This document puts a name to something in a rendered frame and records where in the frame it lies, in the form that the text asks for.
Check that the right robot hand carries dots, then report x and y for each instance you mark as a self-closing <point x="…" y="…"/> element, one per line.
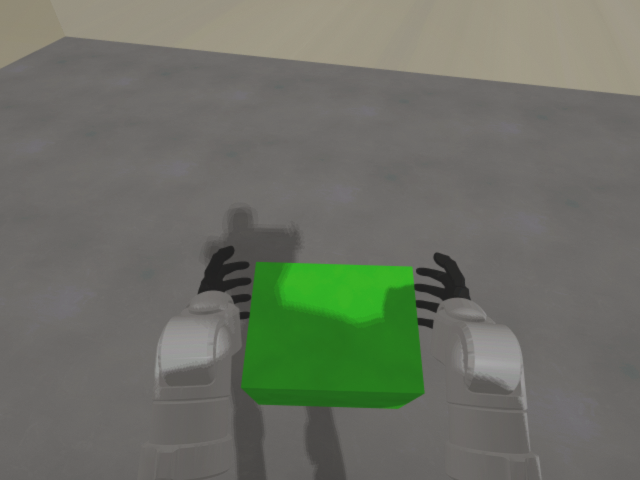
<point x="452" y="279"/>

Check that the robot left forearm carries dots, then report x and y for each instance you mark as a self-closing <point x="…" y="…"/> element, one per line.
<point x="192" y="379"/>

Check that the carton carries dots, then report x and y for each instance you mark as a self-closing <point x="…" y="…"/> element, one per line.
<point x="333" y="335"/>

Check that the robot right forearm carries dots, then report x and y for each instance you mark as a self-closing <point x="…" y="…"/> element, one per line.
<point x="485" y="384"/>

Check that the left robot hand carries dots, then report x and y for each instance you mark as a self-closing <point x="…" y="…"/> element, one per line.
<point x="215" y="272"/>

